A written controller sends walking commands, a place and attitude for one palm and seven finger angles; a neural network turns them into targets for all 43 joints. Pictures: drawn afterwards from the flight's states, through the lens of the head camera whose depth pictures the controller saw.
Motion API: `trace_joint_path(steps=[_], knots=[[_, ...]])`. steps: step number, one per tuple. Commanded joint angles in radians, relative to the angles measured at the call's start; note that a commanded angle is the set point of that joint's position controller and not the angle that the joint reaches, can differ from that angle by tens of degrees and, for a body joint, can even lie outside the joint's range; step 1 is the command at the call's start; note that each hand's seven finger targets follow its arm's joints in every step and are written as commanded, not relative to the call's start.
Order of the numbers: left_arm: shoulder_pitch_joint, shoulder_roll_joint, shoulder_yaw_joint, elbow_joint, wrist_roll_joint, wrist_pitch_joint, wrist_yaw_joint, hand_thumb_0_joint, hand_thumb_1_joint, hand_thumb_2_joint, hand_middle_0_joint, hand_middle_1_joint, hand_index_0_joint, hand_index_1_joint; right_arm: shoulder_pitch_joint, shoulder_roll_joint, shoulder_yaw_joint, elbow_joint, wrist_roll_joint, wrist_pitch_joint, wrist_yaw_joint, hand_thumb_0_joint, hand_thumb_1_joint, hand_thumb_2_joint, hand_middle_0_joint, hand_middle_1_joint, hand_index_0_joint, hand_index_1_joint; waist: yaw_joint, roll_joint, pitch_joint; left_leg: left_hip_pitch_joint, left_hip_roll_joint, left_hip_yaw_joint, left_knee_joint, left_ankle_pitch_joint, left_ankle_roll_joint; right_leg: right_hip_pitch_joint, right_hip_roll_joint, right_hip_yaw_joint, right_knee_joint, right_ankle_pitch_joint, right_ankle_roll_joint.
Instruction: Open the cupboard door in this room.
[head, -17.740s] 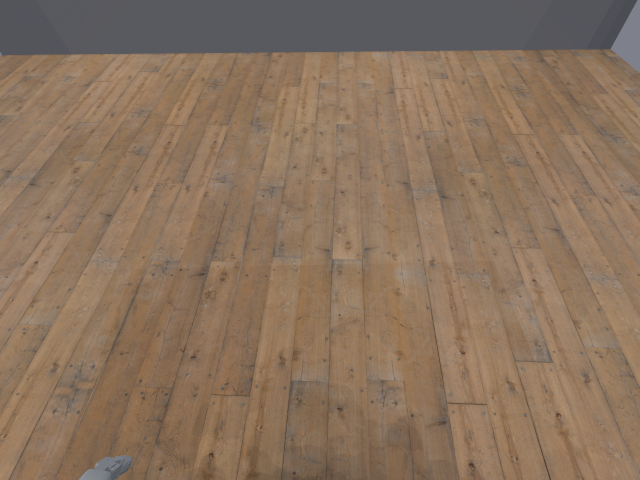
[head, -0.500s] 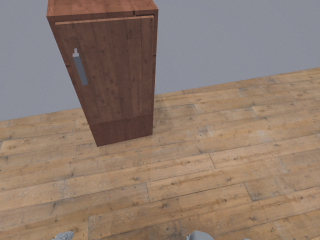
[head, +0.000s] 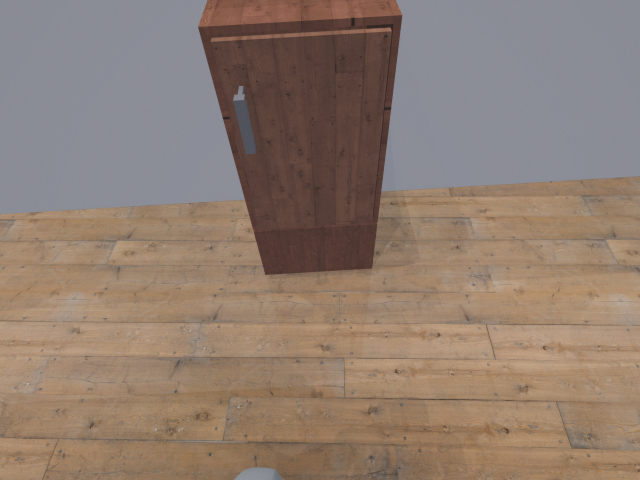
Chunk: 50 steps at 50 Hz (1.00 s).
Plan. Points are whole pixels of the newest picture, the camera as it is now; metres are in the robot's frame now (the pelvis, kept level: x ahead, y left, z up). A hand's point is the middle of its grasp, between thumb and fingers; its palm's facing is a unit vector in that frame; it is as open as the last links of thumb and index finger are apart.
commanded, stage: take the last steps up to it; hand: left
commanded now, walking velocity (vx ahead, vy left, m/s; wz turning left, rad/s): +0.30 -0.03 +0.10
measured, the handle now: (246, 120) +0.84 +0.22 -0.05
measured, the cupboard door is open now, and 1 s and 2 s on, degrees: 0 0 0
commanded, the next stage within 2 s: come to a stop and stand still in 1.04 s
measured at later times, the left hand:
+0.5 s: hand out of the picture +0.10 +0.22 -0.17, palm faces +0.02 -0.98 -0.17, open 7.4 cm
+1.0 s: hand (242, 432) +0.21 +0.14 -0.17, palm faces +0.11 -0.98 -0.18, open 7.3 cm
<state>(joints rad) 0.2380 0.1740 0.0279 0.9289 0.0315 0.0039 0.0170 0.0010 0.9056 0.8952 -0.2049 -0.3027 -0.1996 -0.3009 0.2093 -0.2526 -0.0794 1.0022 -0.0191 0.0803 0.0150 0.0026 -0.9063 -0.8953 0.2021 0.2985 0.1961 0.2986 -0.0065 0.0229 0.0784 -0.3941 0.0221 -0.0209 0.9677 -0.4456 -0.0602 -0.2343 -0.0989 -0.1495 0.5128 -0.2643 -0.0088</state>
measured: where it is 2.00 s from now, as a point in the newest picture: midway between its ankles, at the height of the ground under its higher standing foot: (346, 440)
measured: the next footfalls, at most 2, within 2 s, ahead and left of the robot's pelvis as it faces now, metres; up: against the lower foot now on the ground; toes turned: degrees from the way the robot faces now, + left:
left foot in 0.12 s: +0.01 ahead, +0.14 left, +0.00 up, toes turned +4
right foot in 0.64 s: +0.24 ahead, -0.13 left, +0.00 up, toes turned -7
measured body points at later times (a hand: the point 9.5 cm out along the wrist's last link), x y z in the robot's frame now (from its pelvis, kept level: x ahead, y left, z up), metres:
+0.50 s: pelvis +0.06 +0.03 +0.00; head +0.07 +0.04 +0.45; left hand +0.10 +0.27 -0.16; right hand +0.02 -0.20 -0.15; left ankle -0.03 +0.14 -0.74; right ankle +0.15 -0.11 -0.69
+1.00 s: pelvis +0.22 -0.03 +0.00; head +0.23 -0.03 +0.45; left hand +0.20 +0.20 -0.16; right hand +0.31 -0.27 -0.14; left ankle +0.29 +0.09 -0.71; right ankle +0.20 -0.12 -0.74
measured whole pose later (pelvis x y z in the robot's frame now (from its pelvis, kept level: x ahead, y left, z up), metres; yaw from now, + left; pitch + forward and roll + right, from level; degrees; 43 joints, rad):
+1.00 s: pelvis +0.22 -0.03 +0.00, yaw +3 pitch -1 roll -2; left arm 0.31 0.16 0.04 1.11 0.03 -0.06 0.00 0.00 0.93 0.90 -0.20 -0.30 -0.20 -0.30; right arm 0.18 -0.18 -0.06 1.03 -0.03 -0.02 0.02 0.00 -0.91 -0.90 0.20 0.30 0.19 0.30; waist 0.01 0.02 0.02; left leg -0.47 0.11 0.08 0.77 -0.27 -0.01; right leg -0.12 0.01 -0.19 0.38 -0.25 -0.05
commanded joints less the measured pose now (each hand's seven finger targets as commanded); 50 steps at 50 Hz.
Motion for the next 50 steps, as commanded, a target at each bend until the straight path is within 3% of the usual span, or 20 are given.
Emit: trace_joint_path(steps=[1, 4, 5, 6, 7, 8, 10, 14, 19, 25, 28, 30, 31, 32, 33, 35, 37, 39, 48, 50], knots=[[0.091, 0.243, 0.063, -0.004, 0.001, -0.014, 0.014, 0.0, 0.9, 0.9, -0.2, -0.3, -0.2, -0.3, -0.07, -0.02, 0.019, -0.079, 0.012, -0.046, -0.008, 0.0, -0.9, -0.9, 0.2, 0.3, 0.2, 0.3, 0.065, -0.24, -0.129, 0.017, -0.025, 0.068, -0.226, -0.038, 0.011, 0.172, -0.225, 0.192, -0.134, 0.427, -0.134], [0.049, 0.22, 0.055, 0.025, -0.011, -0.012, 0.009, 0.0, 0.9, 0.9, -0.2, -0.3, -0.2, -0.3, 0.057, -0.017, 0.028, -0.029, 0.006, -0.076, -0.013, 0.0, -0.9, -0.9, 0.2, 0.3, 0.2, 0.3, -0.003, -0.212, -0.155, 0.278, -0.028, 0.105, -0.562, 0.163, 0.032, 0.05, -0.176, 0.139, -0.075, 0.14, -0.058], [0.041, 0.176, 0.043, 0.021, -0.022, -0.008, 0.003, 0.0, 0.9, 0.9, -0.2, -0.3, -0.2, -0.3, 0.106, -0.067, 0.02, -0.009, 0.004, -0.092, -0.015, 0.0, -0.9, -0.9, 0.2, 0.3, 0.2, 0.3, -0.026, -0.057, -0.17, 0.418, 0.048, 0.007, -0.654, 0.175, 0.057, -0.082, -0.112, 0.081, 0.035, -0.032, -0.01], [0.046, 0.102, 0.028, -0.001, -0.022, -0.005, -0.008, 0.0, 0.9, 0.9, -0.2, -0.3, -0.2, -0.3, 0.15, -0.164, -0.002, 0.0, -0.009, -0.096, -0.019, 0.0, -0.9, -0.9, 0.2, 0.3, 0.2, 0.3, -0.047, 0.239, -0.141, 0.502, 0.283, -0.297, -0.711, 0.13, 0.146, -0.317, 0.007, -0.012, 0.235, -0.234, 0.046], [-0.013, 0.109, 0.018, -0.017, -0.009, -0.006, -0.008, 0.0, 0.9, 0.9, -0.2, -0.3, -0.2, -0.3, 0.163, -0.193, -0.006, 0.002, -0.009, -0.087, -0.021, 0.0, -0.9, -0.9, 0.2, 0.3, 0.2, 0.3, -0.072, 0.255, -0.071, 0.427, 0.371, -0.404, -0.775, 0.013, 0.226, -0.383, 0.024, 0.027, 0.355, -0.337, 0.04], [-0.07, 0.115, 0.022, -0.015, -0.003, 0.0, -0.007, 0.0, 0.9, 0.9, -0.2, -0.3, -0.2, -0.3, 0.17, -0.182, -0.008, 0.01, -0.012, -0.09, -0.03, 0.0, -0.9, -0.9, 0.2, 0.3, 0.2, 0.3, -0.082, 0.271, -0.015, 0.349, 0.369, -0.423, -0.814, -0.088, 0.243, -0.412, 0.01, 0.082, 0.459, -0.311, 0.036], [-0.056, 0.118, 0.024, 0.025, -0.003, -0.008, -0.029, 0.0, 0.9, 0.9, -0.2, -0.3, -0.2, -0.3, 0.112, -0.11, 0.015, 0.003, -0.008, -0.1, -0.037, 0.0, -0.9, -0.9, 0.2, 0.3, 0.2, 0.3, -0.043, 0.166, 0.087, 0.287, 0.294, -0.31, -0.826, -0.028, 0.226, -0.431, -0.012, 0.116, 0.533, -0.158, 0.032], [-0.001, 0.103, 0.021, 0.075, -0.006, -0.013, -0.041, 0.0, 0.9, 0.9, -0.2, -0.3, -0.2, -0.3, 0.138, -0.081, 0.021, 0.017, 0.002, -0.131, -0.043, 0.0, -0.9, -0.9, 0.2, 0.3, 0.2, 0.3, -0.017, 0.094, 0.025, 0.365, 0.24, -0.149, -0.792, 0.309, 0.212, -0.406, -0.01, 0.102, 0.546, -0.038, 0.057], [-0.071, 0.091, 0.023, 0.056, -0.01, -0.006, -0.043, 0.0, 0.9, 0.9, -0.2, -0.3, -0.2, -0.3, 0.211, -0.063, 0.016, 0.051, 0.002, -0.141, -0.051, 0.0, -0.9, -0.9, 0.2, 0.3, 0.2, 0.3, -0.027, 0.082, 0.065, 0.392, 0.272, -0.112, -0.789, 0.435, 0.226, -0.468, -0.034, 0.109, 0.497, 0.012, 0.073], [-0.19, 0.064, 0.023, 0.021, -0.015, -0.016, -0.053, 0.0, 0.9, 0.9, -0.2, -0.3, -0.2, -0.3, 0.248, -0.068, 0.009, 0.082, -0.012, -0.139, -0.051, 0.0, -0.9, -0.9, 0.2, 0.3, 0.2, 0.3, -0.053, 0.116, 0.091, 0.34, 0.267, -0.071, -0.749, 0.487, 0.208, -0.345, -0.014, 0.066, 0.243, 0.009, 0.047], [-0.12, 0.073, 0.032, 0.037, -0.018, -0.028, -0.053, 0.0, 0.9, 0.9, -0.2, -0.3, -0.2, -0.3, 0.213, -0.084, 0.002, 0.089, -0.015, -0.136, -0.049, 0.0, -0.9, -0.9, 0.2, 0.3, 0.2, 0.3, -0.009, 0.116, 0.046, 0.287, 0.261, -0.057, -0.664, 0.531, 0.187, -0.15, 0.028, 0.032, 0.114, 0.018, 0.018], [0.108, 0.122, 0.046, 0.114, -0.012, -0.047, -0.046, 0.0, 0.9, 0.9, -0.2, -0.3, -0.2, -0.3, 0.209, -0.076, 0.004, 0.095, -0.005, -0.135, -0.044, 0.0, -0.9, -0.9, 0.2, 0.3, 0.2, 0.3, 0.092, 0.014, -0.073, 0.22, 0.176, 0.025, -0.388, 0.615, 0.135, 0.169, 0.066, 0.009, -0.013, 0.086, -0.004], [0.257, 0.206, 0.068, 0.158, -0.004, -0.063, -0.033, 0.0, 0.9, 0.9, -0.2, -0.3, -0.2, -0.3, 0.233, -0.032, 0.01, 0.089, 0.007, -0.14, -0.033, 0.0, -0.9, -0.9, 0.2, 0.3, 0.2, 0.3, 0.145, -0.147, -0.198, 0.03, 0.102, 0.092, -0.119, 0.422, 0.094, 0.419, -0.114, 0.214, -0.062, 0.042, -0.066], [0.345, 0.293, 0.083, 0.18, -0.013, -0.064, -0.021, 0.0, 0.9, 0.9, -0.2, -0.3, -0.2, -0.3, 0.231, 0.027, 0.023, 0.051, 0.016, -0.141, -0.033, 0.0, -0.9, -0.9, 0.2, 0.3, 0.2, 0.3, 0.145, -0.332, -0.255, -0.168, -0.02, 0.097, 0.176, -0.149, 0.072, 0.506, -0.349, 0.582, -0.176, 0.138, -0.162], [0.295, 0.287, 0.086, 0.166, -0.027, -0.061, -0.013, 0.0, 0.9, 0.9, -0.2, -0.3, -0.2, -0.3, 0.184, -0.006, 0.019, 0.033, 0.022, -0.129, -0.033, 0.0, -0.9, -0.9, 0.2, 0.3, 0.2, 0.3, 0.142, -0.302, -0.237, -0.187, 0.021, -0.006, 0.311, -0.144, 0.096, 0.392, -0.374, 0.633, -0.259, -0.031, -0.198], [0.094, 0.196, 0.062, 0.109, -0.022, -0.052, -0.008, 0.0, 0.9, 0.9, -0.2, -0.3, -0.2, -0.3, 0.088, -0.003, 0.009, 0.019, 0.004, -0.123, -0.021, 0.0, -0.9, -0.9, 0.2, 0.3, 0.2, 0.3, 0.08, -0.134, -0.039, -0.234, 0.095, -0.014, 0.357, 0.027, 0.097, 0.116, -0.304, 0.515, -0.328, -0.305, -0.18], [0.006, 0.121, 0.038, 0.085, -0.015, -0.062, -0.002, 0.0, 0.9, 0.9, -0.2, -0.3, -0.2, -0.3, 0.148, 0.033, 0.013, 0.044, -0.008, -0.102, -0.014, 0.0, -0.9, -0.9, 0.2, 0.3, 0.2, 0.3, 0.008, -0.099, -0.031, -0.138, 0.113, 0.011, 0.268, 0.119, 0.075, -0.017, -0.226, 0.322, -0.343, -0.174, -0.132], [-0.002, 0.099, 0.03, 0.09, -0.012, -0.069, 0.0, 0.0, 0.9, 0.9, -0.2, -0.3, -0.2, -0.3, 0.194, 0.05, 0.015, 0.059, -0.012, -0.088, -0.01, 0.0, -0.9, -0.9, 0.2, 0.3, 0.2, 0.3, -0.025, -0.114, -0.044, -0.079, 0.11, 0.039, 0.172, 0.143, 0.06, -0.06, -0.185, 0.215, -0.353, -0.079, -0.126], [0.113, 0.122, 0.032, 0.151, -0.008, -0.084, -0.007, 0.0, 0.9, 0.9, -0.2, -0.3, -0.2, -0.3, -0.011, 0.05, 0.025, -0.016, -0.004, -0.109, 0.006, 0.0, -0.9, -0.9, 0.2, 0.3, 0.2, 0.3, 0.024, -0.115, 0.002, -0.077, 0.092, 0.091, -0.235, 0.172, 0.053, 0.069, -0.196, 0.188, -0.327, 0.109, -0.174], [0.109, 0.128, 0.036, 0.154, -0.008, -0.081, -0.006, 0.0, 0.9, 0.9, -0.2, -0.3, -0.2, -0.3, -0.014, 0.049, 0.026, -0.019, -0.003, -0.117, 0.005, 0.0, -0.9, -0.9, 0.2, 0.3, 0.2, 0.3, 0.012, -0.108, 0.006, -0.016, 0.077, 0.106, -0.309, 0.176, 0.057, 0.067, -0.194, 0.175, -0.291, 0.138, -0.165]])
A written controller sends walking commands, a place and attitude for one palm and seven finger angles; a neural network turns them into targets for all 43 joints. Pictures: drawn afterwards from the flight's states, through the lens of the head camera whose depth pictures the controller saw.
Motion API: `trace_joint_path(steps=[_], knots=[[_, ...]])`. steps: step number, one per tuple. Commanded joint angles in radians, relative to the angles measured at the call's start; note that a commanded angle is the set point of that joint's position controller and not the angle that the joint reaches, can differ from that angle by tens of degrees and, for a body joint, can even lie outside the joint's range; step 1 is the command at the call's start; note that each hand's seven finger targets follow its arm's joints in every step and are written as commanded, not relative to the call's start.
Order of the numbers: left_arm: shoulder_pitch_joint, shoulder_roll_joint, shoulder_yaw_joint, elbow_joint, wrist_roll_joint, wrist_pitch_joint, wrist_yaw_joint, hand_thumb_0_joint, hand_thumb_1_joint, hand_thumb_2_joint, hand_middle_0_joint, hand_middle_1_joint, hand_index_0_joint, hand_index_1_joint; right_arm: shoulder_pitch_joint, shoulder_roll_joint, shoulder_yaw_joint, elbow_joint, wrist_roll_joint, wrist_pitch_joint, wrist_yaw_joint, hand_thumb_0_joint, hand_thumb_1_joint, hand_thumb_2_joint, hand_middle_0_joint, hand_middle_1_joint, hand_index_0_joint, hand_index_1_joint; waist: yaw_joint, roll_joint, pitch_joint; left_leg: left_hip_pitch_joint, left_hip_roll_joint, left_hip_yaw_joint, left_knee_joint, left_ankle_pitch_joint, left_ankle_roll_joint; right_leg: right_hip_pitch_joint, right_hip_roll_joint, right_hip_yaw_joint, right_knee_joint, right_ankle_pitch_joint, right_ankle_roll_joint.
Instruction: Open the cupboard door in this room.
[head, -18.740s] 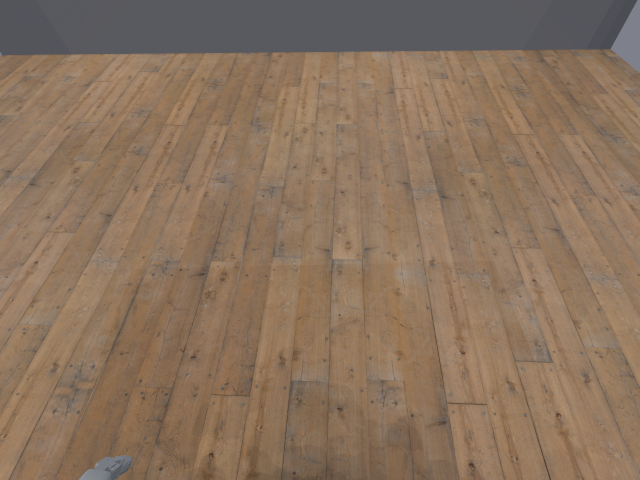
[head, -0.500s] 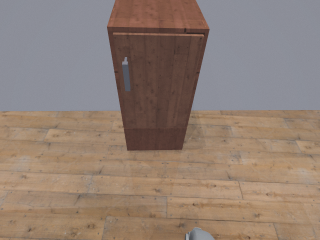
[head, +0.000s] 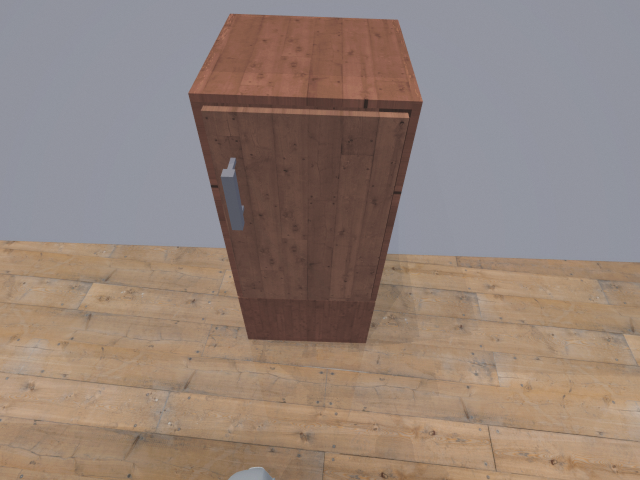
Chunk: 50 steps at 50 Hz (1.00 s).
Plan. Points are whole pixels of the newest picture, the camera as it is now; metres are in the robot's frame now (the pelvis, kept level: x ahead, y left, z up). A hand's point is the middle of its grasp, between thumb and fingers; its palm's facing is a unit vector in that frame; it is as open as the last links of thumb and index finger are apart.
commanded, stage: take the last steps up to it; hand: left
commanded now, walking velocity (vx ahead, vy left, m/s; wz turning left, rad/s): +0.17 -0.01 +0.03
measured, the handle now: (235, 194) +0.63 +0.22 -0.05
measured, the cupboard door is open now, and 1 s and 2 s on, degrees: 0 0 0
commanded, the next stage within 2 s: come to a stop and stand still in 0.04 s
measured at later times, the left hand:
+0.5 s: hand out of the picture +0.14 +0.18 -0.18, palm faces +0.01 -0.97 -0.25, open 7.3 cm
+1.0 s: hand out of the picture +0.11 +0.25 -0.17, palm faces +0.02 -0.96 -0.27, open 7.4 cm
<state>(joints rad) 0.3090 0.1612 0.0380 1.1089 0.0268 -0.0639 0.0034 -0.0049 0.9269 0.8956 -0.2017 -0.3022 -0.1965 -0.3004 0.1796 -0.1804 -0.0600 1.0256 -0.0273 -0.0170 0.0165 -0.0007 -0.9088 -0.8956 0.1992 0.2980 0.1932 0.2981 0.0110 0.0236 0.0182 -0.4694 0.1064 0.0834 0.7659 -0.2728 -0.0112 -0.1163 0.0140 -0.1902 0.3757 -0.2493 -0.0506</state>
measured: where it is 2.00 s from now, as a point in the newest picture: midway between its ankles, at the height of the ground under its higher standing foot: outside the picture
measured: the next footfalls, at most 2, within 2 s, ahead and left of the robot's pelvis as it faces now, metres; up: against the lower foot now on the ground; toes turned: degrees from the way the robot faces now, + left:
left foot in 0.10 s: +0.14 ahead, +0.12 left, +0.00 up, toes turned +8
right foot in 0.42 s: +0.18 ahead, -0.12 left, +0.00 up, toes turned +3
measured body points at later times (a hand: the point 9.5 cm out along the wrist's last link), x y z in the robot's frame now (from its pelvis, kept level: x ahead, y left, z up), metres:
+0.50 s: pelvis +0.11 -0.01 -0.01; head +0.14 -0.03 +0.44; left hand +0.14 +0.23 -0.16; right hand +0.14 -0.25 -0.18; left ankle +0.09 +0.11 -0.73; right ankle +0.13 -0.13 -0.74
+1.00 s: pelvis +0.06 +0.05 -0.01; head +0.05 +0.03 +0.44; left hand +0.11 +0.30 -0.15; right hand +0.15 -0.18 -0.16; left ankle +0.06 +0.13 -0.74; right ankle +0.13 -0.12 -0.74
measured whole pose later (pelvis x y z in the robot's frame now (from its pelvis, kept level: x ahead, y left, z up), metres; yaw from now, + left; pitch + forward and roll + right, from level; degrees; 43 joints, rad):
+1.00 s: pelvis +0.06 +0.05 -0.01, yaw -1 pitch -3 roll +1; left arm 0.27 0.20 0.01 0.96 0.03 0.03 0.02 0.00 0.91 0.90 -0.20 -0.30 -0.20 -0.30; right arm 0.23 -0.18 -0.02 0.89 -0.02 0.01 -0.01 0.00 -0.91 -0.90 0.20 0.30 0.20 0.30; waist 0.01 0.03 0.02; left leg -0.20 -0.03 0.10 0.59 -0.33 0.05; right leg -0.32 -0.08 0.04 0.58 -0.21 0.02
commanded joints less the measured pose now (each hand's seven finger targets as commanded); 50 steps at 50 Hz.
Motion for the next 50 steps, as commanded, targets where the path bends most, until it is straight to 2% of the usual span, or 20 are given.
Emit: trace_joint_path(steps=[1, 3, 5, 7, 10, 14, 19, 21, 23, 25, 27, 35, 36, 37, 39, 40, 42, 45, 47, 50], knots=[[0.042, 0.138, 0.026, -0.02, -0.006, -0.009, 0.007, 0.0, 0.9, 0.9, -0.2, -0.3, -0.2, -0.3, 0.025, -0.024, 0.009, -0.035, 0.004, -0.024, 0.001, 0.0, -0.9, -0.9, 0.2, 0.3, 0.2, 0.3, -0.01, -0.099, 0.06, 0.11, -0.024, 0.021, -0.159, 0.027, 0.009, -0.048, -0.289, 0.198, -0.121, 0.147, -0.109], [0.047, 0.115, 0.019, -0.011, -0.013, 0.0, 0.007, 0.0, 0.9, 0.9, -0.2, -0.3, -0.2, -0.3, 0.108, -0.049, 0.008, -0.001, 0.003, -0.039, -0.007, 0.0, -0.9, -0.9, 0.2, 0.3, 0.2, 0.3, -0.046, -0.026, 0.02, 0.332, -0.041, 0.026, -0.295, 0.112, 0.013, -0.129, -0.229, 0.146, 0.036, 0.174, -0.061], [0.074, 0.044, 0.004, -0.039, -0.018, 0.002, -0.001, 0.0, 0.9, 0.9, -0.2, -0.3, -0.2, -0.3, 0.28, -0.196, -0.021, 0.037, -0.007, -0.045, -0.025, 0.0, -0.9, -0.9, 0.2, 0.3, 0.2, 0.3, -0.094, 0.269, -0.08, 0.61, 0.265, -0.368, -0.428, 0.289, 0.163, -0.391, -0.048, 0.007, 0.455, -0.183, 0.033], [0.0, 0.062, 0.002, -0.06, -0.011, 0.013, 0.004, 0.0, 0.9, 0.9, -0.2, -0.3, -0.2, -0.3, 0.243, -0.188, -0.017, 0.039, 0.003, -0.03, -0.04, 0.0, -0.9, -0.9, 0.2, 0.3, 0.2, 0.3, -0.092, 0.2, -0.041, 0.496, 0.326, -0.419, -0.515, 0.194, 0.235, -0.478, -0.081, 0.121, 0.718, -0.341, 0.033], [0.023, 0.018, -0.007, -0.022, -0.015, 0.033, 0.007, 0.0, 0.9, 0.9, -0.2, -0.3, -0.2, -0.3, 0.069, -0.087, 0.021, 0.008, 0.008, -0.036, -0.052, 0.0, -0.9, -0.9, 0.2, 0.3, 0.2, 0.3, -0.004, 0.046, 0.023, 0.284, 0.221, -0.192, -0.5, 0.514, 0.177, -0.316, -0.137, 0.177, 0.586, -0.198, 0.072], [0.074, 0.016, -0.012, -0.004, -0.014, 0.065, 0.022, 0.0, 0.9, 0.9, -0.2, -0.3, -0.2, -0.3, 0.026, -0.096, 0.013, 0.014, 0.015, -0.024, -0.06, 0.0, -0.9, -0.9, 0.2, 0.3, 0.2, 0.3, 0.008, 0.067, -0.044, 0.305, 0.167, -0.085, -0.444, 0.667, 0.153, -0.181, -0.107, 0.131, 0.354, -0.101, 0.094], [0.072, 0.088, 0.006, -0.029, -0.003, 0.073, 0.028, 0.0, 0.9, 0.9, -0.2, -0.3, -0.2, -0.3, -0.002, -0.111, -0.013, 0.016, 0.015, 0.009, -0.055, 0.0, -0.9, -0.9, 0.2, 0.3, 0.2, 0.3, 0.03, 0.064, 0.0, 0.248, 0.121, -0.07, -0.329, 0.455, 0.09, -0.105, -0.117, 0.126, 0.142, 0.159, 0.083], [0.033, 0.162, 0.016, -0.056, 0.002, 0.067, 0.029, 0.0, 0.9, 0.9, -0.2, -0.3, -0.2, -0.3, 0.032, -0.08, -0.018, 0.006, 0.022, 0.023, -0.045, 0.0, -0.9, -0.9, 0.2, 0.3, 0.2, 0.3, 0.004, -0.069, -0.015, 0.195, -0.002, -0.007, -0.207, 0.173, 0.022, -0.085, -0.237, 0.259, 0.099, 0.461, 0.019], [0.021, 0.217, 0.032, -0.066, -0.001, 0.059, 0.03, 0.0, 0.9, 0.9, -0.2, -0.3, -0.2, -0.3, 0.05, -0.039, -0.016, -0.002, 0.02, 0.05, -0.043, 0.0, -0.9, -0.9, 0.2, 0.3, 0.2, 0.3, 0.013, -0.284, -0.032, 0.154, -0.093, 0.01, 0.015, -0.244, -0.015, -0.095, -0.393, 0.405, -0.004, 0.679, -0.115], [-0.02, 0.204, 0.038, -0.082, -0.001, 0.064, 0.038, 0.0, 0.9, 0.9, -0.2, -0.3, -0.2, -0.3, 0.029, -0.058, -0.019, -0.005, 0.02, 0.056, -0.046, 0.0, -0.9, -0.9, 0.2, 0.3, 0.2, 0.3, 0.023, -0.211, -0.043, 0.078, -0.089, -0.079, 0.214, -0.305, -0.011, -0.048, -0.407, 0.398, 0.017, 0.741, -0.175], [-0.035, 0.208, 0.047, -0.101, 0.001, 0.065, 0.043, 0.0, 0.9, 0.9, -0.2, -0.3, -0.2, -0.3, 0.022, -0.065, -0.016, -0.011, 0.021, 0.054, -0.043, 0.0, -0.9, -0.9, 0.2, 0.3, 0.2, 0.3, 0.031, -0.177, -0.089, 0.021, -0.093, -0.103, 0.272, -0.288, -0.02, 0.043, -0.384, 0.347, 0.059, 0.802, -0.163], [-0.099, 0.231, 0.057, -0.138, 0.007, 0.075, 0.041, 0.0, 0.9, 0.9, -0.2, -0.3, -0.2, -0.3, 0.058, -0.06, -0.003, -0.028, 0.021, 0.043, -0.03, 0.0, -0.9, -0.9, 0.2, 0.3, 0.2, 0.3, 0.011, -0.237, -0.115, 0.177, -0.1, -0.037, -0.12, -0.134, -0.031, -0.018, -0.315, 0.301, 0.054, 0.481, -0.099], [-0.061, 0.233, 0.04, -0.154, 0.002, 0.051, 0.088, 0.0, 0.9, 0.9, -0.2, -0.3, -0.2, -0.3, 0.096, -0.116, -0.014, -0.101, 0.032, 0.009, -0.032, 0.0, -0.9, -0.9, 0.2, 0.3, 0.2, 0.3, -0.044, -0.093, -0.314, 0.223, -0.115, 0.011, -0.254, -0.073, -0.041, 0.169, -0.313, 0.373, 0.233, 0.94, -0.068], [-0.054, 0.237, 0.037, -0.193, -0.009, 0.058, 0.081, 0.0, 0.9, 0.9, -0.2, -0.3, -0.2, -0.3, 0.105, -0.091, -0.008, -0.122, 0.026, 0.007, -0.03, 0.0, -0.9, -0.9, 0.2, 0.3, 0.2, 0.3, -0.029, -0.035, -0.312, 0.26, -0.086, -0.017, -0.371, 0.05, -0.006, 0.116, -0.256, 0.259, 0.296, 0.665, -0.031], [-0.067, 0.129, 0.013, -0.214, -0.017, 0.08, 0.062, 0.0, 0.9, 0.9, -0.2, -0.3, -0.2, -0.3, 0.075, -0.169, -0.008, -0.166, 0.002, 0.016, -0.028, 0.0, -0.9, -0.9, 0.2, 0.3, 0.2, 0.3, -0.004, 0.22, -0.141, 0.23, 0.103, -0.185, -0.36, 0.315, 0.073, -0.132, -0.116, 0.135, 0.294, 0.009, 0.039], [-0.081, 0.129, 0.006, -0.216, -0.007, 0.094, 0.056, 0.0, 0.9, 0.9, -0.2, -0.3, -0.2, -0.3, 0.018, -0.158, -0.003, -0.193, 0.0, 0.024, -0.031, 0.0, -0.9, -0.9, 0.2, 0.3, 0.2, 0.3, 0.008, 0.195, -0.01, 0.159, 0.104, -0.18, -0.386, 0.276, 0.099, -0.187, -0.073, 0.122, 0.283, -0.132, 0.046], [-0.083, 0.12, -0.002, -0.21, -0.002, 0.102, 0.039, 0.0, 0.9, 0.9, -0.2, -0.3, -0.2, -0.3, 0.001, -0.154, 0.006, -0.21, 0.004, 0.022, -0.034, 0.0, -0.9, -0.9, 0.2, 0.3, 0.2, 0.3, 0.009, 0.151, 0.125, 0.032, 0.089, -0.205, -0.452, 0.112, 0.101, -0.185, -0.056, 0.138, 0.3, -0.12, 0.041], [-0.035, 0.131, -0.009, -0.202, -0.005, 0.083, 0.025, 0.0, 0.9, 0.9, -0.2, -0.3, -0.2, -0.3, 0.02, -0.149, 0.013, -0.214, 0.007, 0.013, -0.031, 0.0, -0.9, -0.9, 0.2, 0.3, 0.2, 0.3, 0.012, 0.034, 0.06, 0.107, 0.03, -0.158, -0.428, -0.016, 0.076, -0.148, -0.063, 0.18, 0.185, 0.0, 0.034], [-0.032, 0.148, -0.014, -0.204, -0.005, 0.08, 0.023, 0.0, 0.9, 0.9, -0.2, -0.3, -0.2, -0.3, 0.038, -0.15, 0.012, -0.208, 0.01, 0.013, -0.026, 0.0, -0.9, -0.9, 0.2, 0.3, 0.2, 0.3, 0.003, 0.019, 0.087, 0.079, 0.002, -0.168, -0.472, -0.241, 0.064, -0.158, -0.07, 0.224, 0.126, -0.05, 0.028], [-0.017, 0.144, -0.015, -0.205, 0.0, 0.078, 0.022, 0.0, 0.9, 0.9, -0.2, -0.3, -0.2, -0.3, 0.067, -0.154, 0.009, -0.192, 0.007, 0.015, -0.024, 0.0, -0.9, -0.9, 0.2, 0.3, 0.2, 0.3, -0.005, -0.034, 0.111, 0.073, -0.004, -0.177, -0.491, -0.294, 0.068, -0.183, -0.059, 0.236, 0.112, -0.071, 0.032]])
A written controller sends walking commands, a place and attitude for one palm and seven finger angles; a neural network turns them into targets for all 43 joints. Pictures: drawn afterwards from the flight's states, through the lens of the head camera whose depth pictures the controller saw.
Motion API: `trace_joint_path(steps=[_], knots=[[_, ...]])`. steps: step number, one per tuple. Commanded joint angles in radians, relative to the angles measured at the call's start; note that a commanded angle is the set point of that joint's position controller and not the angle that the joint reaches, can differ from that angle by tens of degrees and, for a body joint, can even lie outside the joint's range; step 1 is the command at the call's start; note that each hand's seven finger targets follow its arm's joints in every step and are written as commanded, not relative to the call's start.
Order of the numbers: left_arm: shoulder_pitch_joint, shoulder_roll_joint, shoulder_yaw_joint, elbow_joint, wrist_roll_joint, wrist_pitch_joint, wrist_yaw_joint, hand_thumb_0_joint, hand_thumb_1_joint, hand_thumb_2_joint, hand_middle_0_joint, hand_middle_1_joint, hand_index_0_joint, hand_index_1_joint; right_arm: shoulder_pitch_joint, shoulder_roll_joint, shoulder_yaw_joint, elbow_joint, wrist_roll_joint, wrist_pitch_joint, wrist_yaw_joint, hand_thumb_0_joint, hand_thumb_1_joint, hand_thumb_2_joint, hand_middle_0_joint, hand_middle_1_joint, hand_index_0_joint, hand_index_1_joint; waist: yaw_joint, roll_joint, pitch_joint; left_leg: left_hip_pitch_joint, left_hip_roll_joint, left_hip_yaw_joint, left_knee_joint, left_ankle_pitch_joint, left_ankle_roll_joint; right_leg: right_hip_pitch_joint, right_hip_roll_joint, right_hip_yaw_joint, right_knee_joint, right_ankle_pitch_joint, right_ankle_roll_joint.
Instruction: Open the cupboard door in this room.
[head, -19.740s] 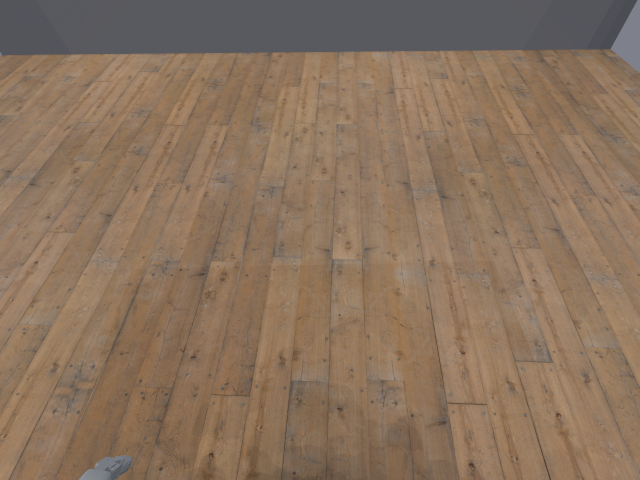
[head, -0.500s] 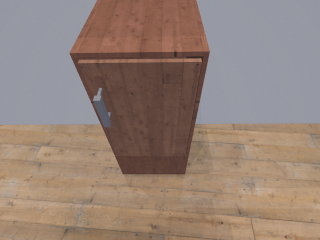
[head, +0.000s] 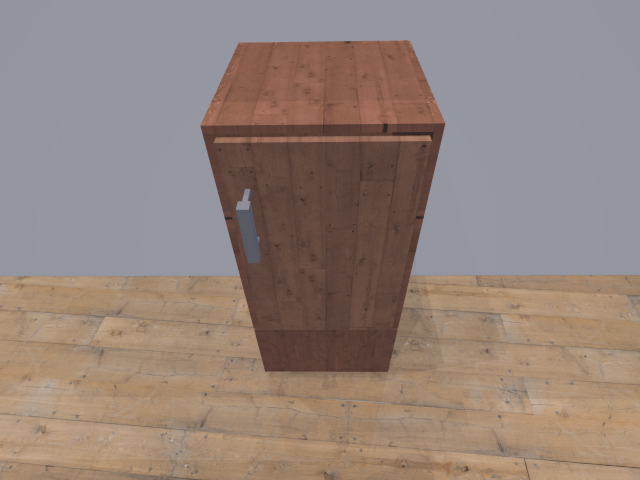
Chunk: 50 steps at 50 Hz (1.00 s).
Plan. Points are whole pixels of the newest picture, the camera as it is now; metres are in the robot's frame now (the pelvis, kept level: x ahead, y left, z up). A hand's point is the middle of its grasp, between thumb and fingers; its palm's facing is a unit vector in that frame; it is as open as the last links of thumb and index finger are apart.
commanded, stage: come to a stop and stand still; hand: left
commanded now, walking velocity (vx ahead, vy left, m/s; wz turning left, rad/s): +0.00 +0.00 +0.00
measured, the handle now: (250, 226) +0.57 +0.18 -0.04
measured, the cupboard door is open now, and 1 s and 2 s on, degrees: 0 0 0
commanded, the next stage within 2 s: look again from close up in 0.16 s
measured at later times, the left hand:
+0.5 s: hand out of the picture +0.02 +0.15 -0.16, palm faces +0.02 -0.98 -0.21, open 7.4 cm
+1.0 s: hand out of the picture +0.15 +0.15 -0.10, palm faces +0.26 -0.95 -0.19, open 7.4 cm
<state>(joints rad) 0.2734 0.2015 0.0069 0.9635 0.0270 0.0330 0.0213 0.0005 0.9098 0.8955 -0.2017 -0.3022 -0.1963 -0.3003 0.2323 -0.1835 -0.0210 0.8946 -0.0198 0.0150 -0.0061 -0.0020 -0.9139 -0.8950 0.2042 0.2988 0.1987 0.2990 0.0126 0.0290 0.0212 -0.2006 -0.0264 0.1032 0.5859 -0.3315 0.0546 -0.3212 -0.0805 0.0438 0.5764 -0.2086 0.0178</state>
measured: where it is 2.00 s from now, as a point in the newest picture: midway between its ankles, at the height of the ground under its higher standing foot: outside the picture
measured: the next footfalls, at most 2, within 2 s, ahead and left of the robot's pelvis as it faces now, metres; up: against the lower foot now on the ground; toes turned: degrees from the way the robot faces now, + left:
none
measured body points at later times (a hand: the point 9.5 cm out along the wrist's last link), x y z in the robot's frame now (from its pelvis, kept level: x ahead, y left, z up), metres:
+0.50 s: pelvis +0.02 -0.02 +0.01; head +0.03 -0.03 +0.46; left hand +0.02 +0.21 -0.14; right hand +0.01 -0.24 -0.16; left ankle +0.00 +0.08 -0.73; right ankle +0.07 -0.17 -0.73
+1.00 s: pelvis +0.03 -0.04 +0.01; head +0.04 -0.05 +0.46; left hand +0.13 +0.20 -0.08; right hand +0.09 -0.28 -0.14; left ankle +0.00 +0.08 -0.73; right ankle +0.07 -0.17 -0.73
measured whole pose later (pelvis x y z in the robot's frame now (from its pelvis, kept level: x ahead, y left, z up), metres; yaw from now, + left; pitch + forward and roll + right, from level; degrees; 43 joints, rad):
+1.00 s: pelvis +0.03 -0.04 +0.01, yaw +3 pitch -1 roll +1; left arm 0.40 0.15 0.06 0.47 -0.10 -0.02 0.07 0.01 0.91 0.89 -0.21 -0.31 -0.20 -0.31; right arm 0.34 -0.18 -0.01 0.94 0.02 -0.16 -0.06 0.00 -0.90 -0.89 0.21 0.30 0.20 0.30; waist -0.01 0.01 0.01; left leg -0.18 0.01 0.03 0.51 -0.32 -0.01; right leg -0.30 -0.02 0.02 0.55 -0.24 0.01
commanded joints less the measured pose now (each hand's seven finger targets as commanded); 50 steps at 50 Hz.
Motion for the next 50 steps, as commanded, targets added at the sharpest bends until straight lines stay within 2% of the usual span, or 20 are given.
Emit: trace_joint_path(steps=[1, 4, 7, 12, 24, 28, 31, 37, 44, 45, 46, 47, 48, 49, 50], knots=[[0.028, 0.099, 0.016, -0.058, -0.001, -0.021, 0.004, 0.0, 0.9, 0.9, -0.2, -0.3, -0.2, -0.3, 0.024, -0.15, -0.031, -0.055, -0.001, -0.018, -0.002, 0.0, -0.9, -0.9, 0.2, 0.3, 0.2, 0.3, -0.009, -0.037, 0.094, -0.184, 0.13, -0.196, -0.315, -0.233, 0.003, 0.025, 0.035, 0.008, -0.093, -0.11, -0.036], [0.045, 0.096, 0.015, -0.046, -0.002, -0.028, 0.003, 0.0, 0.9, 0.9, -0.2, -0.3, -0.2, -0.3, 0.038, -0.145, -0.026, -0.034, -0.001, -0.027, -0.004, 0.0, -0.9, -0.9, 0.2, 0.3, 0.2, 0.3, -0.009, 0.005, 0.07, -0.161, 0.131, -0.211, -0.334, -0.217, 0.005, 0.036, 0.041, 0.022, -0.092, -0.077, -0.039], [0.058, 0.09, 0.011, -0.025, -0.004, -0.037, 0.003, 0.0, 0.9, 0.9, -0.2, -0.3, -0.2, -0.3, 0.052, -0.139, -0.02, -0.009, 0.002, -0.03, -0.006, 0.0, -0.9, -0.9, 0.2, 0.3, 0.2, 0.3, -0.012, -0.028, 0.061, -0.133, 0.118, -0.2, -0.309, -0.174, 0.002, 0.034, 0.028, 0.06, -0.127, -0.079, -0.043], [0.067, 0.083, 0.007, 0.011, -0.008, -0.046, 0.005, 0.0, 0.9, 0.9, -0.2, -0.3, -0.2, -0.3, 0.08, -0.126, -0.012, 0.041, 0.006, -0.037, -0.009, 0.0, -0.9, -0.9, 0.2, 0.3, 0.2, 0.3, -0.018, -0.053, 0.053, -0.09, 0.113, -0.183, -0.289, -0.104, -0.003, 0.03, 0.009, 0.082, -0.154, -0.067, -0.044], [0.057, 0.062, 0.007, 0.074, -0.014, -0.055, 0.011, 0.0, 0.9, 0.9, -0.2, -0.3, -0.2, -0.3, 0.123, -0.089, 0.0, 0.137, 0.01, -0.053, -0.021, 0.0, -0.9, -0.9, 0.2, 0.3, 0.2, 0.3, -0.017, -0.026, 0.029, -0.034, 0.116, -0.141, -0.248, 0.092, -0.017, 0.09, -0.004, 0.073, -0.136, 0.096, -0.046], [0.045, 0.059, 0.007, 0.081, -0.014, -0.054, 0.012, 0.0, 0.9, 0.9, -0.2, -0.3, -0.2, -0.3, 0.126, -0.077, 0.001, 0.154, 0.01, -0.051, -0.024, 0.0, -0.9, -0.9, 0.2, 0.3, 0.2, 0.3, -0.016, -0.035, 0.047, -0.034, 0.118, -0.136, -0.241, 0.104, -0.021, 0.092, -0.003, 0.07, -0.14, 0.107, -0.047], [0.036, 0.064, 0.01, 0.082, -0.015, -0.057, 0.012, 0.0, 0.9, 0.9, -0.2, -0.3, -0.2, -0.3, 0.129, -0.077, 0.001, 0.162, 0.009, -0.051, -0.024, 0.0, -0.9, -0.9, 0.2, 0.3, 0.2, 0.3, -0.019, -0.046, 0.022, -0.014, 0.116, -0.125, -0.224, 0.13, -0.024, 0.105, -0.008, 0.077, -0.139, 0.148, -0.05], [0.018, 0.07, 0.014, 0.075, -0.016, -0.058, 0.011, 0.0, 0.9, 0.9, -0.2, -0.3, -0.2, -0.3, 0.127, -0.073, 0.001, 0.172, 0.008, -0.048, -0.025, 0.0, -0.9, -0.9, 0.2, 0.3, 0.2, 0.3, -0.023, -0.068, 0.017, -0.001, 0.114, -0.119, -0.214, 0.137, -0.029, 0.109, -0.011, 0.08, -0.148, 0.161, -0.053], [0.002, 0.079, 0.018, 0.068, -0.015, -0.059, 0.011, 0.0, 0.9, 0.9, -0.2, -0.3, -0.2, -0.3, 0.116, -0.076, -0.001, 0.177, 0.007, -0.049, -0.024, 0.0, -0.9, -0.9, 0.2, 0.3, 0.2, 0.3, -0.021, -0.037, 0.021, 0.006, 0.117, -0.117, -0.218, 0.152, -0.034, 0.114, -0.007, 0.08, -0.156, 0.167, -0.056], [0.117, 0.104, 0.025, 0.116, -0.013, -0.07, 0.057, 0.0, 0.9, 0.9, -0.2, -0.3, -0.2, -0.3, 0.008, -0.116, -0.011, 0.109, 0.016, -0.054, -0.018, 0.0, -0.9, -0.9, 0.2, 0.3, 0.2, 0.3, 0.026, -0.16, -0.021, -0.032, 0.15, -0.07, -0.026, 0.241, -0.058, 0.17, -0.067, 0.084, -0.096, 0.601, -0.037], [-0.72, 0.365, 0.221, -1.399, -0.192, -0.292, 0.05, 0.0, 0.877, 0.89, -0.202, -0.315, -0.202, -0.315, -0.003, -0.244, -0.029, -0.238, 0.065, -0.208, -0.056, 0.0, -0.9, -0.9, 0.2, 0.3, 0.2, 0.3, -0.078, 0.028, -0.487, 0.107, 0.022, -0.102, -0.177, 0.339, -0.038, 0.27, 0.022, 0.008, -0.046, 0.396, -0.052], [-0.138, 0.273, 0.205, -1.089, -0.115, -0.243, 0.077, 0.0, 0.853, 0.88, -0.203, -0.33, -0.203, -0.33, -0.069, -0.172, -0.029, -0.192, 0.043, -0.287, -0.099, 0.0, -0.9, -0.9, 0.2, 0.3, 0.2, 0.3, 0.023, 0.201, -0.422, 0.142, 0.037, -0.072, -0.17, 0.429, -0.037, 0.221, 0.074, -0.023, -0.017, 0.177, -0.079], [0.108, 0.015, 0.059, -0.929, -0.171, -0.126, 0.089, 0.0, 0.83, 0.87, -0.205, -0.345, -0.205, -0.345, -0.098, -0.127, -0.023, -0.19, 0.064, -0.32, -0.092, 0.0, -0.9, -0.9, 0.2, 0.3, 0.2, 0.3, -0.013, 0.192, -0.211, 0.0, 0.036, -0.084, -0.168, 0.33, -0.083, 0.093, 0.074, -0.094, -0.045, 0.054, -0.062], [0.005, 0.002, 0.084, -0.887, -0.186, -0.141, 0.072, 0.0, 0.807, 0.86, -0.207, -0.36, -0.207, -0.36, -0.043, -0.139, -0.02, -0.178, 0.061, -0.332, -0.083, 0.0, -0.9, -0.9, 0.2, 0.3, 0.2, 0.3, -0.062, 0.034, -0.056, -0.088, 0.032, -0.099, -0.129, 0.218, -0.065, -0.005, 0.068, -0.121, -0.055, 0.027, -0.033], [-0.057, 0.055, 0.14, -0.893, -0.2, -0.208, 0.043, 0.0, 0.783, 0.85, -0.208, -0.375, -0.208, -0.375, -0.063, -0.172, -0.041, -0.235, 0.048, -0.35, -0.076, 0.0, -0.9, -0.9, 0.2, 0.3, 0.2, 0.3, -0.067, -0.05, 0.045, -0.188, 0.023, -0.123, -0.078, 0.12, -0.055, -0.097, 0.067, -0.129, -0.044, -0.047, -0.027]])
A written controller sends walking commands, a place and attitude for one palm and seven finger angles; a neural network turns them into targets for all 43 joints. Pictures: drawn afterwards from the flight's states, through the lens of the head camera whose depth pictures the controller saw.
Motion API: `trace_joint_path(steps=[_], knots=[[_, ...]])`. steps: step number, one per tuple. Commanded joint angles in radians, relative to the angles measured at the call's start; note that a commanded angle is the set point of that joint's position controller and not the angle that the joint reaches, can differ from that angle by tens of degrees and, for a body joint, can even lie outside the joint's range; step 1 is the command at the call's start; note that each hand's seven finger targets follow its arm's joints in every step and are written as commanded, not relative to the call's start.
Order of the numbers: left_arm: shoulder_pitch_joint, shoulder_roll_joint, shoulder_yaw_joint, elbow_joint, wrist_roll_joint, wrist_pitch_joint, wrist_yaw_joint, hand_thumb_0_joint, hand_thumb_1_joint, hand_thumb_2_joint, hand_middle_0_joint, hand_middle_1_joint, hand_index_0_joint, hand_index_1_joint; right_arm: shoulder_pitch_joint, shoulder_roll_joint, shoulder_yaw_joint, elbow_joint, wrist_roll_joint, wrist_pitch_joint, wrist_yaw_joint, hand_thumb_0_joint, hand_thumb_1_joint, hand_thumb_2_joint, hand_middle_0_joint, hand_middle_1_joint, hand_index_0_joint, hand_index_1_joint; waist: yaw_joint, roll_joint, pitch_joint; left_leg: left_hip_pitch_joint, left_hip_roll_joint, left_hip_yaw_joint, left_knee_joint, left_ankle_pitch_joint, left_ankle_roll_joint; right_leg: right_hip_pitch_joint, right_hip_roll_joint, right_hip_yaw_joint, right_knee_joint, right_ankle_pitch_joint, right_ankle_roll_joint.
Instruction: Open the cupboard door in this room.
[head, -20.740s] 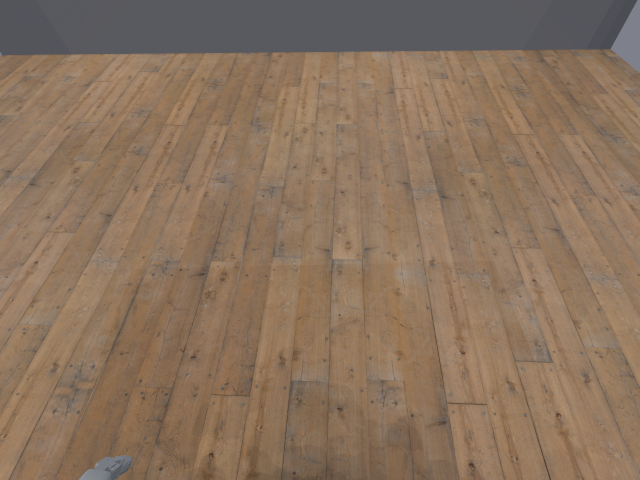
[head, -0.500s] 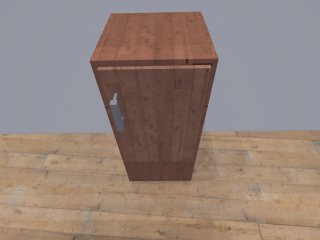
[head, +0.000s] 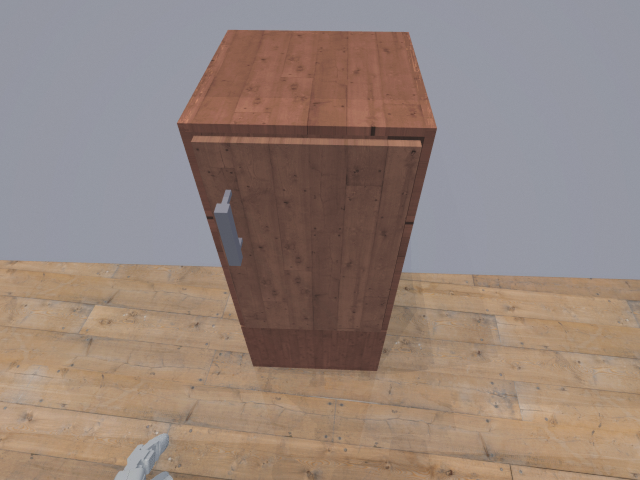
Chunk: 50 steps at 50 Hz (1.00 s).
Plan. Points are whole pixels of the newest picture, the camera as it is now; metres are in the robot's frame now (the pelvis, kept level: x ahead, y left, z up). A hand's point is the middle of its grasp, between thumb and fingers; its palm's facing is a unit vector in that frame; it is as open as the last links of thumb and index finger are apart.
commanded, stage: raise the hand with hooked fingers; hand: left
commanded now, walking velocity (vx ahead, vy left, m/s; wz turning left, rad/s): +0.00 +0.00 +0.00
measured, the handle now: (231, 228) +0.55 +0.20 -0.05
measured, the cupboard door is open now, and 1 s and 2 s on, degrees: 0 0 0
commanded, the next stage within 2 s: move the hooked fingers beside the handle in 2.00 s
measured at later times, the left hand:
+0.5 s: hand (157, 457) +0.17 +0.22 -0.06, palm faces +0.01 -1.00 -0.05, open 9.7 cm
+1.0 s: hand (127, 422) +0.20 +0.27 -0.05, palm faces +0.00 -1.00 -0.05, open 12.6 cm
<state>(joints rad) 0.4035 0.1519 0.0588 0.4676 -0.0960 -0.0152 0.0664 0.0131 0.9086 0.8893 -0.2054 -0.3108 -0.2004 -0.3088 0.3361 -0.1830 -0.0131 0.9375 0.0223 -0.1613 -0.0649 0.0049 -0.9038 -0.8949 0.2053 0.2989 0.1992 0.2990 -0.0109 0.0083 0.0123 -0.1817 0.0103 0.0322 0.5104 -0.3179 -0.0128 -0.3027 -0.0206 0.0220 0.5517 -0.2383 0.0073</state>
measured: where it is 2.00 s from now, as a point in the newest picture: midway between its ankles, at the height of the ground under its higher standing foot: outside the picture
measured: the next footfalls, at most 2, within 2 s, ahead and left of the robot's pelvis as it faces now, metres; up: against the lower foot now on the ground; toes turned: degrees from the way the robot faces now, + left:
none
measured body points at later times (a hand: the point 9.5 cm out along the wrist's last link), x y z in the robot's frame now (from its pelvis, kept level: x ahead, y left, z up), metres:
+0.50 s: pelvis -0.04 +0.00 -0.12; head +0.04 +0.02 +0.33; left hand +0.16 +0.27 -0.06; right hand +0.20 -0.21 -0.17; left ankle -0.03 +0.13 -0.73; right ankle +0.03 -0.12 -0.73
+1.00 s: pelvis -0.04 +0.02 -0.10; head +0.04 +0.05 +0.34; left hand +0.20 +0.32 -0.05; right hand +0.15 -0.23 -0.16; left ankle -0.03 +0.13 -0.73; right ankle +0.03 -0.12 -0.73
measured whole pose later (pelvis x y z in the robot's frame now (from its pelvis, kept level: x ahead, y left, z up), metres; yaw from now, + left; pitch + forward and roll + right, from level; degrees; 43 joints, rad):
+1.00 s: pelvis -0.04 +0.02 -0.10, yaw +3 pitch +16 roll -3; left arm 0.23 0.34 0.33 0.12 -0.34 -0.35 -0.43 0.00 -0.18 0.43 -0.28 -1.00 -0.27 -1.00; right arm 0.25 -0.29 -0.01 0.51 0.03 -0.24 -0.05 0.01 -0.90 -0.90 0.21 0.30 0.20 0.30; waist -0.02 0.00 -0.13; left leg -0.95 0.00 -0.04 1.25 -0.58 0.02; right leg -1.00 -0.04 -0.03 1.15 -0.44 0.03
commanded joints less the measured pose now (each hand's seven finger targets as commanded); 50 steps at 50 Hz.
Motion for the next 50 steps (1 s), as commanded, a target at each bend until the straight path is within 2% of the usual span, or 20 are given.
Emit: trace_joint_path(steps=[1, 2, 3, 4, 6, 7, 8, 10, 13, 14, 15, 17, 19, 20, 22, 28, 31, 39, 44, 50], knots=[[-0.061, 0.1, 0.129, -0.314, -0.088, -0.23, -0.049, 0.0, 0.76, 0.84, -0.21, -0.39, -0.21, -0.39, -0.148, -0.174, -0.065, -0.296, -0.007, -0.183, -0.007, 0.0, -0.9, -0.9, 0.2, 0.3, 0.2, 0.3, -0.015, -0.12, 0.003, -0.254, -0.017, -0.035, 0.044, 0.04, 0.016, -0.161, 0.011, -0.119, 0.008, -0.11, -0.014], [0.044, 0.051, 0.118, -0.244, -0.108, -0.304, -0.104, 0.0, 0.737, 0.83, -0.212, -0.405, -0.212, -0.405, -0.166, -0.171, -0.066, -0.341, -0.015, -0.195, 0.006, 0.0, -0.9, -0.9, 0.2, 0.3, 0.2, 0.3, 0.012, -0.189, -0.001, -0.349, -0.026, -0.035, 0.106, -0.024, 0.014, -0.222, 0.012, -0.124, 0.065, -0.189, -0.013], [0.116, 0.053, 0.143, -0.175, -0.125, -0.377, -0.171, 0.0, 0.713, 0.82, -0.213, -0.42, -0.213, -0.42, -0.165, -0.171, -0.075, -0.378, -0.01, -0.203, 0.026, 0.0, -0.9, -0.9, 0.2, 0.3, 0.2, 0.3, 0.043, -0.153, -0.021, -0.405, -0.039, -0.021, 0.172, -0.031, 0.003, -0.246, 0.004, -0.102, 0.123, -0.203, -0.024], [0.113, 0.055, 0.148, -0.196, -0.144, -0.466, -0.239, 0.0, 0.69, 0.81, -0.215, -0.435, -0.215, -0.435, -0.162, -0.169, -0.079, -0.41, -0.017, -0.206, 0.041, 0.0, -0.9, -0.9, 0.2, 0.3, 0.2, 0.3, 0.054, -0.201, -0.084, -0.463, -0.047, -0.011, 0.242, -0.039, 0.0, -0.274, 0.002, -0.086, 0.184, -0.218, -0.025], [0.092, 0.097, 0.184, -0.206, -0.172, -0.634, -0.376, 0.0, 0.643, 0.79, -0.218, -0.465, -0.218, -0.465, -0.187, -0.182, -0.093, -0.47, -0.02, -0.214, 0.061, 0.0, -0.9, -0.9, 0.2, 0.3, 0.2, 0.3, 0.064, -0.184, -0.146, -0.599, -0.061, 0.006, 0.38, -0.071, -0.002, -0.329, -0.003, -0.033, 0.289, -0.235, -0.033], [0.065, 0.121, 0.185, -0.218, -0.183, -0.696, -0.45, 0.0, 0.62, 0.78, -0.22, -0.48, -0.22, -0.48, -0.199, -0.191, -0.095, -0.503, -0.02, -0.219, 0.068, 0.0, -0.9, -0.9, 0.2, 0.3, 0.2, 0.3, 0.054, -0.152, -0.175, -0.653, -0.067, 0.009, 0.447, -0.089, 0.001, -0.354, -0.012, 0.008, 0.323, -0.245, -0.036], [0.052, 0.182, 0.241, -0.189, -0.198, -0.707, -0.508, 0.0, 0.597, 0.77, -0.222, -0.495, -0.222, -0.495, -0.18, -0.201, -0.103, -0.522, -0.01, -0.213, 0.071, 0.0, -0.9, -0.9, 0.2, 0.3, 0.2, 0.3, 0.064, -0.134, -0.204, -0.698, -0.067, 0.01, 0.502, -0.083, 0.006, -0.36, -0.021, 0.058, 0.354, -0.251, -0.044], [-0.009, 0.196, 0.247, -0.287, -0.255, -0.639, -0.573, 0.0, 0.55, 0.75, -0.225, -0.525, -0.225, -0.525, -0.206, -0.212, -0.099, -0.608, 0.006, -0.194, 0.057, 0.0, -0.9, -0.9, 0.2, 0.3, 0.2, 0.3, 0.067, -0.132, -0.287, -0.759, -0.077, 0.025, 0.553, -0.127, 0.023, -0.357, -0.028, 0.099, 0.356, -0.328, -0.031], [-0.152, 0.253, 0.291, -0.499, -0.308, -0.543, -0.569, 0.0, 0.48, 0.72, -0.23, -0.57, -0.23, -0.57, -0.192, -0.214, -0.088, -0.661, 0.011, -0.177, 0.031, 0.0, -0.9, -0.9, 0.2, 0.3, 0.2, 0.3, 0.042, -0.044, -0.359, -0.759, -0.062, -0.001, 0.607, -0.104, 0.033, -0.398, -0.003, 0.095, 0.397, -0.339, -0.028], [-0.15, 0.254, 0.298, -0.561, -0.3, -0.529, -0.551, 0.0, 0.457, 0.71, -0.232, -0.585, -0.232, -0.585, -0.169, -0.207, -0.088, -0.65, 0.01, -0.169, 0.028, 0.0, -0.9, -0.9, 0.2, 0.3, 0.2, 0.3, 0.043, 0.009, -0.377, -0.733, -0.05, -0.004, 0.609, -0.08, 0.034, -0.403, 0.004, 0.078, 0.412, -0.301, -0.029], [-0.19, 0.24, 0.269, -0.639, -0.287, -0.529, -0.529, 0.0, 0.433, 0.7, -0.233, -0.6, -0.233, -0.6, -0.154, -0.204, -0.082, -0.64, 0.006, -0.164, 0.026, 0.0, -0.9, -0.9, 0.2, 0.3, 0.2, 0.3, 0.016, 0.04, -0.395, -0.702, -0.041, -0.017, 0.613, -0.047, 0.039, -0.424, 0.016, 0.046, 0.442, -0.228, -0.028], [-0.202, 0.24, 0.251, -0.745, -0.256, -0.528, -0.489, 0.0, 0.387, 0.68, -0.237, -0.63, -0.237, -0.63, -0.138, -0.201, -0.078, -0.615, -0.004, -0.154, 0.022, 0.0, -0.9, -0.9, 0.2, 0.3, 0.2, 0.3, 0.004, 0.082, -0.434, -0.658, -0.027, -0.037, 0.615, 0.032, 0.041, -0.431, 0.031, 0.003, 0.493, -0.087, -0.032], [-0.221, 0.263, 0.252, -0.781, -0.23, -0.511, -0.475, 0.0, 0.34, 0.66, -0.24, -0.66, -0.24, -0.66, -0.136, -0.203, -0.07, -0.584, -0.01, -0.143, 0.018, 0.0, -0.9, -0.9, 0.2, 0.3, 0.2, 0.3, -0.007, 0.115, -0.441, -0.648, -0.017, -0.051, 0.625, 0.065, 0.04, -0.463, 0.038, -0.024, 0.523, -0.043, -0.037], [-0.203, 0.233, 0.223, -0.756, -0.226, -0.494, -0.475, 0.0, 0.317, 0.65, -0.242, -0.675, -0.242, -0.675, -0.137, -0.198, -0.066, -0.575, -0.008, -0.142, 0.018, 0.0, -0.9, -0.9, 0.2, 0.3, 0.2, 0.3, -0.02, 0.12, -0.421, -0.651, -0.02, -0.053, 0.622, 0.051, 0.04, -0.48, 0.038, -0.036, 0.516, -0.054, -0.032], [-0.196, 0.247, 0.242, -0.688, -0.224, -0.454, -0.478, 0.0, 0.27, 0.63, -0.245, -0.705, -0.245, -0.705, -0.147, -0.2, -0.061, -0.554, 0.0, -0.138, 0.014, 0.0, -0.9, -0.9, 0.2, 0.3, 0.2, 0.3, -0.023, 0.086, -0.395, -0.685, -0.019, -0.067, 0.611, 0.008, 0.035, -0.496, 0.04, -0.051, 0.503, -0.11, -0.028], [-0.152, 0.299, 0.331, -0.559, -0.269, -0.334, -0.508, 0.0, 0.13, 0.57, -0.255, -0.795, -0.255, -0.795, -0.189, -0.197, -0.044, -0.569, 0.011, -0.127, 0.006, 0.0, -0.9, -0.9, 0.2, 0.3, 0.2, 0.3, 0.024, 0.013, -0.408, -0.731, -0.025, -0.081, 0.556, -0.049, 0.029, -0.451, 0.037, -0.062, 0.47, -0.218, -0.028], [-0.164, 0.306, 0.346, -0.589, -0.281, -0.349, -0.498, 0.0, 0.06, 0.54, -0.26, -0.84, -0.26, -0.84, -0.175, -0.194, -0.039, -0.577, 0.01, -0.134, 0.007, 0.0, -0.9, -0.9, 0.2, 0.3, 0.2, 0.3, 0.028, 0.009, -0.439, -0.722, -0.028, -0.078, 0.538, -0.057, 0.029, -0.446, 0.03, -0.065, 0.464, -0.235, -0.022], [-0.218, 0.325, 0.336, -0.546, -0.27, -0.401, -0.488, 0.0, -0.127, 0.46, -0.273, -0.96, -0.273, -0.96, -0.129, -0.225, -0.037, -0.566, 0.009, -0.148, 0.009, 0.0, -0.9, -0.9, 0.2, 0.3, 0.2, 0.3, 0.012, 0.028, -0.383, -0.708, -0.033, -0.086, 0.492, -0.115, 0.023, -0.5, 0.031, -0.09, 0.47, -0.262, -0.031], [-0.255, 0.369, 0.365, -0.573, -0.271, -0.409, -0.494, 0.0, -0.243, 0.41, -0.282, -1.035, -0.282, -1.035, -0.11, -0.239, -0.04, -0.57, 0.009, -0.139, 0.005, 0.0, -0.9, -0.9, 0.2, 0.3, 0.2, 0.3, 0.018, 0.082, -0.409, -0.653, -0.029, -0.092, 0.474, -0.052, 0.016, -0.485, 0.034, -0.101, 0.481, -0.195, -0.037], [-0.278, 0.368, 0.369, -0.534, -0.276, -0.401, -0.503, 0.0, -0.383, 0.35, -0.292, -1.125, -0.292, -1.125, -0.097, -0.242, -0.039, -0.569, 0.01, -0.123, 0.008, 0.0, -0.9, -0.9, 0.2, 0.3, 0.2, 0.3, 0.006, 0.102, -0.395, -0.618, -0.024, -0.093, 0.474, 0.008, 0.006, -0.486, 0.041, -0.11, 0.477, -0.144, -0.036]])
